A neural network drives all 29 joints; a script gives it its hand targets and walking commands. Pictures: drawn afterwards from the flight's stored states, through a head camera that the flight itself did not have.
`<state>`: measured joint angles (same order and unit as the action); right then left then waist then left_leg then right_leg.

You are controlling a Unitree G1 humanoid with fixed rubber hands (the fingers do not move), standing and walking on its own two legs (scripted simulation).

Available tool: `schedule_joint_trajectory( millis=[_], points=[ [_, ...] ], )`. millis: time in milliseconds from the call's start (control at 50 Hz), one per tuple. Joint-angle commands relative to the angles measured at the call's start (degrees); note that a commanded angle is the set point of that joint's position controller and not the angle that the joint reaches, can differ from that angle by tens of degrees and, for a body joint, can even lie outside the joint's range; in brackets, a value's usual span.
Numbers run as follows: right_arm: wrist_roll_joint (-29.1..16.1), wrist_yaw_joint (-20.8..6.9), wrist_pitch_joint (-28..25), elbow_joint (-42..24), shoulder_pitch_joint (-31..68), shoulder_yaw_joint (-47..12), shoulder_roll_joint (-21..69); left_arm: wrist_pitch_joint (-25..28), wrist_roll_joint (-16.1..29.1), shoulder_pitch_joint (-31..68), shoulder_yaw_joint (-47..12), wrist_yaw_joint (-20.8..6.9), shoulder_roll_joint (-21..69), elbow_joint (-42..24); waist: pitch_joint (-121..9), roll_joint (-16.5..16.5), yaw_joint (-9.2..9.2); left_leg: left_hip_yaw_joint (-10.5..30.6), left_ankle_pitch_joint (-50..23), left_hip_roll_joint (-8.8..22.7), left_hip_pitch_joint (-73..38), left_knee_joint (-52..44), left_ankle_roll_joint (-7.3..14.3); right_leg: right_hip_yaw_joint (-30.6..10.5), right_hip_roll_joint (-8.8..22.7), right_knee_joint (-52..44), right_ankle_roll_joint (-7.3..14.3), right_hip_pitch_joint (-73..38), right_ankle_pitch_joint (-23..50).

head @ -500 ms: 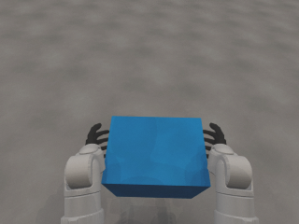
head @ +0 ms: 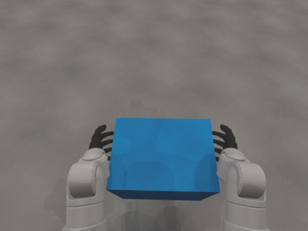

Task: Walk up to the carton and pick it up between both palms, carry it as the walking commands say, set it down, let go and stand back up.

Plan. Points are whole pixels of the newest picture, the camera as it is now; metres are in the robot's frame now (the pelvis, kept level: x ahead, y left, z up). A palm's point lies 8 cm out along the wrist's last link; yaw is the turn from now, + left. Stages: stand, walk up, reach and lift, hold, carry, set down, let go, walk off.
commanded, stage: carry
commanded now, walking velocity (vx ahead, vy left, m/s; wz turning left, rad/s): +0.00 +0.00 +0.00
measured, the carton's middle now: (161, 163) +0.30 +0.00 -0.03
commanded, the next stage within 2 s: none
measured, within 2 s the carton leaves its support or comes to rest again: neither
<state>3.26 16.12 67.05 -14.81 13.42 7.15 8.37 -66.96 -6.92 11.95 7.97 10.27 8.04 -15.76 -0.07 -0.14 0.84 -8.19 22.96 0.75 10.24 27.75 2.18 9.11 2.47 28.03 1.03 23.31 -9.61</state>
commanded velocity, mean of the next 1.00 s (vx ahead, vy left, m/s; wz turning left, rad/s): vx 0.00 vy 0.00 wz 0.00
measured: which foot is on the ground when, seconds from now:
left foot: down 0.00-0.46, up 0.48-0.62, down 0.64-1.00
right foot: down 0.00-0.26, up 0.28-0.44, down 0.46-0.68, up 0.70-0.90, down 0.92-1.00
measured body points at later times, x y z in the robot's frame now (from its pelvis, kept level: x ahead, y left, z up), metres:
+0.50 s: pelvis +0.15 +0.06 -0.03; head +0.16 +0.09 +0.42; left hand +0.44 +0.23 +0.02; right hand +0.44 -0.09 +0.04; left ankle -0.06 +0.09 -0.66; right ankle +0.16 +0.00 -0.74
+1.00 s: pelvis +0.26 +0.16 +0.00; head +0.25 +0.16 +0.45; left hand +0.56 +0.30 +0.06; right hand +0.54 -0.02 +0.06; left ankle +0.22 +0.20 -0.73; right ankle +0.19 +0.02 -0.73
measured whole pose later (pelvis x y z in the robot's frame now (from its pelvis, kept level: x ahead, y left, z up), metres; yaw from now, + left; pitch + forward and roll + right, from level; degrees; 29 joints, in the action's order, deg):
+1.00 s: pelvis +0.26 +0.16 +0.00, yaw -3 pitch +4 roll -1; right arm 8.6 10.5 61.3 -7.0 12.2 7.2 8.1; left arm -61.5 -10.0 12.0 9.2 5.9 8.1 -7.7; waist -6.7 1.1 0.6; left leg -5.9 19.0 -4.0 16.3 31.1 6.1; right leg 3.9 3.3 33.5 -0.3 14.9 -19.6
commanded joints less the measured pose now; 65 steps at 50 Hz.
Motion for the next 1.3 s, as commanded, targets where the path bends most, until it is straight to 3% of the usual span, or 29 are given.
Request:
schedule_joint_trajectory(
  millis=[0,120,200,240,280,300,360,400,420,460,500,520,560,620,640,660,720,740,760,800,820,840,920,960,1000,1060,1120,1240,1280],
  points=[
    [-22.27,-27.27,-1.03,-6.41,25.83,-39.23,54.83,1.66,26.49,29.54,-43.83,-19.85,55.87,-8.84,-33.73,4.61,0.10,4.50,-59.26,9.31,-11.93,4.63,-1.99,-2.98,4.04,6.76,2.24,-16.88,28.60],
    [-20.67,-27.50,-1.47,-4.50,22.29,-38.38,52.34,2.04,26.59,30.37,-43.95,-20.21,56.68,-7.23,-27.72,0.37,-0.22,-0.97,-59.76,4.61,-2.19,10.33,-4.05,-0.84,1.22,7.70,2.98,-21.50,33.39],
    [-21.73,-27.21,-1.61,-3.67,24.36,-38.58,52.33,1.85,24.91,28.82,-41.67,-20.46,55.77,-3.54,-25.30,-8.11,-0.43,-0.18,-20.57,0.53,12.20,-2.94,-5.30,-7.44,6.70,12.27,5.92,-33.39,55.48],
    [-21.85,-27.54,-1.80,-2.91,23.78,-37.63,51.66,2.10,25.03,28.64,-41.54,-20.19,55.87,-2.54,-23.81,0.64,0.20,0.96,-45.52,3.18,-2.17,-6.95,-5.55,-2.57,2.90,21.00,2.76,-18.62,40.03],
    [-20.90,-27.85,-2.04,-1.05,22.35,-35.62,51.74,2.07,25.67,31.50,-42.89,-20.10,55.41,-4.80,-16.45,17.83,0.67,7.53,-102.63,10.62,-34.51,0.84,-2.32,7.47,-6.04,24.01,0.16,23.57,-23.67],
    [-20.32,-28.22,-2.23,1.03,22.55,-34.52,50.43,2.35,23.64,29.04,-41.11,-19.61,54.04,-0.60,-13.74,14.83,0.87,10.34,-111.85,10.82,-36.87,0.74,-3.88,6.71,-8.73,27.27,0.33,28.13,-25.01],
    [-20.18,-28.42,-2.23,-3.86,27.37,-35.38,50.22,2.97,24.02,28.04,-40.40,-19.53,55.38,-0.68,-16.97,7.34,-1.02,3.07,-103.66,6.44,-22.04,2.94,-4.57,9.32,-12.42,15.44,2.11,8.98,-12.05],
    [-20.84,-28.70,-1.85,-3.56,23.99,-35.20,49.86,2.45,23.83,28.64,-40.63,-19.04,56.06,-2.05,-23.85,10.43,-1.58,0.31,-94.76,6.67,-12.95,15.57,-4.98,8.35,-11.96,5.64,2.93,-10.05,5.60],
    [-20.42,-28.91,-1.47,-1.16,23.30,-35.11,49.17,2.42,23.52,28.69,-40.85,-19.22,55.84,-2.11,-26.37,9.88,-4.27,-0.42,-88.55,6.40,-4.38,27.91,-6.61,2.57,-5.96,-0.05,6.51,-21.82,20.06],
    [-22.42,-28.32,-1.65,-3.13,25.53,-38.01,51.44,2.31,24.83,28.42,-42.37,-19.28,56.29,-4.15,-29.22,-10.59,-4.03,6.21,15.03,-7.07,27.70,57.64,-7.36,-25.17,18.06,4.21,20.34,-46.06,90.58],
    [-24.03,-28.64,-2.67,-6.13,28.92,-39.10,52.76,3.30,25.56,27.93,-43.07,-19.65,57.58,-5.94,-30.99,-6.83,-2.90,18.29,15.55,-0.03,29.97,53.92,-2.46,-27.57,20.30,3.84,19.41,-38.47,65.08],
    [-23.91,-28.76,-3.76,-5.88,29.30,-38.49,52.24,4.16,25.80,30.02,-44.22,-19.71,57.83,-7.52,-27.47,0.60,-2.08,17.43,15.36,1.95,26.94,39.29,-0.28,-23.50,18.11,2.46,15.61,-31.01,52.62],
    [-21.07,-28.21,-5.25,-1.94,25.70,-34.18,52.76,4.85,26.97,32.70,-45.45,-19.93,58.16,-7.08,-24.27,-0.24,-1.22,13.57,8.15,3.62,18.93,15.91,0.93,-13.43,14.66,2.64,11.24,-23.72,42.11],
    [-21.30,-27.62,-7.00,-7.37,24.25,-35.61,53.61,6.08,28.91,32.65,-48.02,-19.65,56.92,-14.43,-28.91,-1.13,0.09,2.74,-23.36,-2.98,-2.19,0.79,0.97,-4.15,6.40,6.86,4.77,-13.19,15.53],
    [-20.79,-27.21,-5.93,-6.12,21.44,-35.85,53.16,5.12,28.69,30.49,-47.12,-19.61,55.65,-14.26,-29.06,1.58,0.06,6.70,-33.38,1.67,-6.88,1.11,2.64,-2.79,4.08,10.61,2.96,-8.87,3.93],
    [-20.75,-26.78,-6.02,-6.92,22.46,-35.80,51.19,4.15,28.53,30.07,-47.23,-20.24,54.55,-13.49,-29.28,12.20,-0.20,20.74,-50.27,13.16,-7.39,-0.08,7.04,-2.49,-0.94,15.71,0.24,-6.57,-9.61],
    [-16.46,-26.68,-6.57,-1.08,21.76,-34.07,47.74,5.50,25.00,28.38,-42.42,-20.86,51.67,-5.17,-28.20,7.81,-0.03,22.50,-67.99,15.92,-14.37,2.75,11.45,-7.31,-2.08,22.53,0.71,1.27,-23.04],
    [-18.78,-26.73,-5.73,-4.61,21.96,-37.16,49.47,4.76,27.13,29.21,-44.62,-20.70,52.54,-9.40,-27.81,8.53,-0.34,20.61,-68.30,14.47,-14.47,3.45,10.35,-8.23,-1.13,18.40,0.78,2.27,-22.86],
    [-13.57,-26.43,-7.20,4.39,19.69,-31.46,47.69,6.03,22.71,25.43,-38.76,-21.02,51.39,1.96,-29.61,8.40,-0.26,17.47,-72.44,13.71,-17.26,5.63,9.37,-8.44,-0.64,12.86,0.81,2.20,-21.73],
    [-18.06,-26.90,-6.53,-5.60,22.86,-36.88,50.17,5.41,25.23,25.02,-42.72,-20.93,53.93,-4.65,-27.71,7.22,0.01,16.47,-71.89,13.13,-15.96,3.46,5.98,-6.27,-1.15,11.18,0.07,-0.50,-18.52],
    [-13.23,-26.67,-7.38,4.06,22.34,-31.60,48.50,6.36,21.23,24.69,-36.69,-21.27,52.23,6.03,-27.43,4.35,-0.25,14.59,-69.93,12.45,-14.50,3.52,6.30,-5.44,-0.68,7.64,0.16,-2.67,-17.03],
    [-17.40,-26.58,-5.94,-4.57,23.09,-36.86,50.39,5.43,25.98,25.46,-42.54,-21.07,55.12,-2.92,-28.32,4.92,0.15,15.67,-69.24,12.12,-13.82,2.44,4.61,-4.88,-0.91,5.80,-0.07,-4.67,-13.16],
    [-17.93,-26.63,-4.42,-0.56,22.97,-37.02,50.64,4.36,23.81,25.35,-40.15,-20.61,52.45,-0.88,-26.84,1.31,0.07,11.34,-59.14,8.48,-5.72,2.87,0.57,-5.67,3.23,5.86,0.79,-14.94,14.06],
    [-11.64,-27.15,-6.93,11.64,19.70,-29.19,47.19,7.15,16.91,22.68,-32.05,-21.01,48.90,10.45,-26.41,0.82,-0.02,12.07,-62.82,7.78,-5.04,1.19,-1.59,-5.36,3.63,9.67,0.97,-15.89,17.43],
    [-9.66,-27.63,-11.68,15.37,22.84,-27.06,47.22,11.51,14.10,24.44,-29.08,-21.66,47.66,13.92,-22.99,2.87,-0.46,12.10,-58.94,8.49,-6.86,0.42,0.42,-5.25,3.22,4.76,0.66,-11.15,4.11],
    [-19.23,-27.31,-11.09,-5.30,31.54,-37.95,51.78,11.03,22.71,28.94,-39.54,-20.90,54.41,-2.87,-24.41,1.97,0.00,13.83,-57.00,9.88,-7.50,-0.94,-0.31,-4.86,2.87,3.50,0.48,-12.20,-0.26],
    [-9.59,-27.10,-12.64,14.38,19.93,-27.10,47.24,12.68,16.08,26.97,-32.10,-20.29,48.40,8.29,-28.21,6.26,0.10,13.48,-59.24,8.97,-11.36,0.49,0.18,-5.29,3.69,5.14,0.78,-12.99,5.37],
    [-13.61,-26.22,-16.65,1.05,25.11,-34.76,48.07,15.77,19.02,25.53,-37.41,-20.64,49.94,1.46,-26.00,1.25,0.13,11.74,-50.06,8.09,-7.60,1.05,1.06,-5.58,4.54,3.08,1.07,-14.15,8.18],
    [-6.94,-25.86,-18.18,11.32,19.11,-28.46,44.22,17.48,14.27,22.15,-32.02,-20.78,46.12,9.70,-29.12,-1.62,-0.08,10.50,-47.02,6.47,-5.31,4.53,1.98,-6.35,6.13,5.35,1.78,-18.22,20.10]
  ],
)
